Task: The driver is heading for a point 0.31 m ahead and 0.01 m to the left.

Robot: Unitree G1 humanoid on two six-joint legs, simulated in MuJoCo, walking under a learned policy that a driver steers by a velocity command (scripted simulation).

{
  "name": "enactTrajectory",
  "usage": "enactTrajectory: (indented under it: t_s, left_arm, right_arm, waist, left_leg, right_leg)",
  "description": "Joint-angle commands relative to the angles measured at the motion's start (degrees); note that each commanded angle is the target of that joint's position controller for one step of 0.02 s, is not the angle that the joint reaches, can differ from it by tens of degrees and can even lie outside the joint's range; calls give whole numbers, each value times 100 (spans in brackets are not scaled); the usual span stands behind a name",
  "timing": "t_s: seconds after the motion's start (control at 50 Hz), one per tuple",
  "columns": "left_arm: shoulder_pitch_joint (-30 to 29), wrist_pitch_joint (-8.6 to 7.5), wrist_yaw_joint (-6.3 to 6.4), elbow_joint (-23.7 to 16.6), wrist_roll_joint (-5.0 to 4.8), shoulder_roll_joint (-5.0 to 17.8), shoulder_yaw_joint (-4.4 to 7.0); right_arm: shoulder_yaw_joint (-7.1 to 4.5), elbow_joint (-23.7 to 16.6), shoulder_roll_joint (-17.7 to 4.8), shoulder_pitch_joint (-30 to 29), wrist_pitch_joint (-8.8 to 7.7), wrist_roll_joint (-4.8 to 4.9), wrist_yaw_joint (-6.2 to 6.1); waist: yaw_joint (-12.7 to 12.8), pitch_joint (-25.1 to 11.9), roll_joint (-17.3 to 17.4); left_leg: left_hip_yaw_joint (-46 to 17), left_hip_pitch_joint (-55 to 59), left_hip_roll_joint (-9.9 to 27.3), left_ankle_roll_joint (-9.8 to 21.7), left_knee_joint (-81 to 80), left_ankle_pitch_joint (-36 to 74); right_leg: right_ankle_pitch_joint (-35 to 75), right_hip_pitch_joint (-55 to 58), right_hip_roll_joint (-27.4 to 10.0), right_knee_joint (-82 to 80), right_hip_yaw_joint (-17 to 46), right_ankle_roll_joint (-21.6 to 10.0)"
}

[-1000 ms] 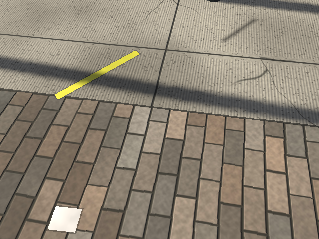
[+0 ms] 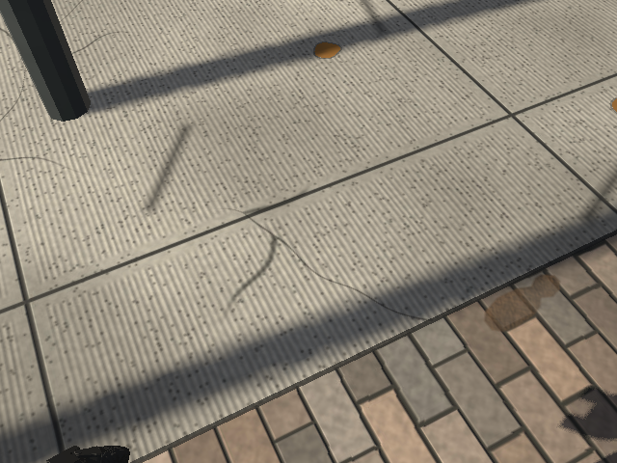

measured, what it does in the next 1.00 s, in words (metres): walks ahead: right foot, then left foot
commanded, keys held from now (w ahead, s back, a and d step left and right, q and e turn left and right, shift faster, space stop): w+e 0.04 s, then w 0.06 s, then no key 0.90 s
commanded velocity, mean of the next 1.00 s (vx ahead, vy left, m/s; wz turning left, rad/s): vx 0.17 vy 0.00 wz -0.16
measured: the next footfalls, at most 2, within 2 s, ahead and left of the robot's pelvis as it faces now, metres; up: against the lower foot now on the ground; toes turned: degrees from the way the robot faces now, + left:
right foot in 0.08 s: +0.22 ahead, -0.12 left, +0.00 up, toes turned -6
left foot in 0.54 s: +0.40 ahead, +0.07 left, +0.00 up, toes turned -7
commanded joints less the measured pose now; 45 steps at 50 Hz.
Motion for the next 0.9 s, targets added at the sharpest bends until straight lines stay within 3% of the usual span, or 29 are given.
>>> enactTrajectory:
  t_s: [0.02,0.04,0.06,0.08,0.1,0.12,0.14,0.16,0.18,0.2,0.24,0.28,0.36,0.42,0.46,0.52,0.54,0.56,0.58,0.6,0.62,0.66,0.7,0.8,0.9]
  left_arm:
    - [-439,-69,-90,-609,14,407,108]
    - [-233,-45,-89,-594,35,533,175]
    - [280,-27,-75,-484,51,697,276]
    - [1248,-4,-10,-207,38,960,447]
    - [2104,52,120,-1,17,1403,590]
    - [1656,-29,126,-162,50,1891,566]
    - [1662,-111,79,-260,93,1286,395]
    - [1389,-181,56,-193,153,1077,304]
    - [1074,-218,49,-161,120,919,252]
    - [766,-222,58,-165,110,754,207]
    - [498,-255,92,-175,194,688,160]
    - [422,-307,132,-56,200,750,168]
    - [386,-240,248,198,198,704,129]
    - [574,-161,281,438,217,729,111]
    - [608,-123,265,594,216,687,82]
    - [476,-67,264,755,135,603,35]
    - [594,-68,268,831,127,528,7]
    - [920,-114,273,851,253,443,-16]
    - [1607,-133,280,1019,304,304,-43]
    - [1395,-93,317,1098,289,360,-60]
    - [1184,-6,336,1053,243,415,-50]
    - [994,202,380,1120,191,534,-12]
    - [924,313,384,1200,191,601,15]
    - [920,277,395,1468,182,488,4]
    - [942,256,414,1756,180,412,-7]
  right_arm:
    - [-268,-309,-1150,-173,38,101,-41]
    - [-300,-322,-1250,-191,76,133,-63]
    - [-308,-314,-1298,-187,119,160,-79]
    - [-249,-309,-1185,-212,137,156,-97]
    - [-82,-401,-777,-43,102,-59,-88]
    - [140,-690,-162,438,-44,-163,-2]
    - [14,-604,-795,-150,-176,65,61]
    - [-20,-726,-910,-518,-221,209,79]
    - [8,-672,-814,-555,-221,114,29]
    - [-15,-608,-819,-558,-186,-8,-11]
    - [-20,-504,-730,-283,-16,-19,-30]
    - [12,-432,-561,-139,113,-67,-65]
    - [90,-513,-342,-589,164,-107,-73]
    - [106,-577,-347,-995,139,-72,-17]
    - [88,-608,-398,-1122,135,-79,9]
    - [50,-580,-459,-1012,97,-155,47]
    - [29,-524,-543,-858,69,-203,44]
    - [-25,-535,-866,-848,50,-248,0]
    - [-5,-525,-860,-968,90,-260,-34]
    - [73,-503,-430,-964,162,-195,-28]
    - [120,-456,-282,-1033,216,-143,-5]
    - [114,-491,-348,-1322,257,-106,59]
    - [87,-439,-428,-1373,222,-102,97]
    - [94,-189,-352,-1407,215,-94,42]
    - [82,-3,-330,-1574,309,-76,-23]
  waist:
    - [228,81,601]
    - [399,-112,717]
    - [729,-430,732]
    - [1268,-915,575]
    - [1513,-1479,-284]
    - [718,-2128,-1463]
    - [1186,-2330,-576]
    - [1116,-1528,-424]
    - [876,-1113,9]
    - [699,-868,48]
    - [405,-849,-65]
    - [278,-839,-42]
    - [396,-780,-220]
    - [628,-770,-239]
    - [673,-700,-270]
    - [494,-648,-254]
    - [408,-699,-80]
    - [637,-921,338]
    - [1000,-1311,906]
    - [749,-1390,970]
    - [720,-1285,978]
    - [701,-978,725]
    - [648,-856,530]
    - [592,-905,346]
    - [591,-665,195]
  left_leg:
    - [-304,97,1622,798,91,3798]
    - [-201,197,1622,740,554,4804]
    - [-111,108,1574,683,1353,5533]
    - [29,-469,1393,521,2529,5408]
    - [46,-2005,1114,290,4347,2952]
    - [-720,-4066,-47,-10,6147,-1728]
    - [-1628,-4409,126,16,6589,-1618]
    - [-1538,-4601,336,63,6482,-1178]
    - [-1511,-4390,592,56,6058,-807]
    - [-1494,-4115,729,17,5672,-628]
    - [-1499,-3433,777,-73,5377,-344]
    - [-1420,-3233,696,-216,4933,13]
    - [-1371,-3125,601,-292,3479,1129]
    - [-1357,-2901,473,-267,2625,1728]
    - [-1399,-2856,421,-195,2307,1576]
    - [-1334,-2469,300,66,1558,1500]
    - [-1416,-1939,357,200,1018,2632]
    - [-1854,-1248,825,389,1216,4674]
    - [-2261,-469,1290,961,1577,5310]
    - [-2431,-468,1374,1239,1546,4861]
    - [-2483,-636,1313,1223,1457,4128]
    - [-2212,-1182,988,955,1397,3161]
    - [-1891,-1387,738,721,1451,2934]
    - [-1702,-1132,584,677,1603,3175]
    - [-1638,-1131,491,654,1533,2647]
  right_leg:
    - [-437,279,265,-337,-359,-246]
    - [-755,664,470,-348,-524,-371]
    - [-914,1429,707,-475,-630,-536]
    - [-515,2886,916,-840,-606,-756]
    - [-405,4691,26,-859,766,-1093]
    - [-976,5909,-1396,-1642,4047,-2134]
    - [-446,5760,-1531,-2062,4126,-2040]
    - [865,5081,-1379,-1972,3055,-1823]
    - [1872,4323,-1078,-1849,2242,-1597]
    - [2312,3701,-848,-1907,1726,-1445]
    - [2886,2944,-700,-2191,1303,-1393]
    - [3336,2626,-603,-2341,906,-1431]
    - [3191,2647,-273,-2345,303,-1168]
    - [2806,2871,-312,-2296,325,-1077]
    - [2602,3045,-430,-2144,482,-1076]
    - [2197,3121,-432,-1579,675,-911]
    - [1759,3016,-219,-1338,650,-674]
    - [912,2772,173,-1029,525,-397]
    - [-440,2262,432,-940,432,-108]
    - [-1210,2196,505,-886,342,70]
    - [-1370,2158,478,-1023,344,112]
    - [-1042,2419,480,-1329,364,40]
    - [-732,2605,452,-1439,408,-65]
    - [-39,2749,359,-1455,420,-56]
    - [-269,2643,355,-1586,388,-44]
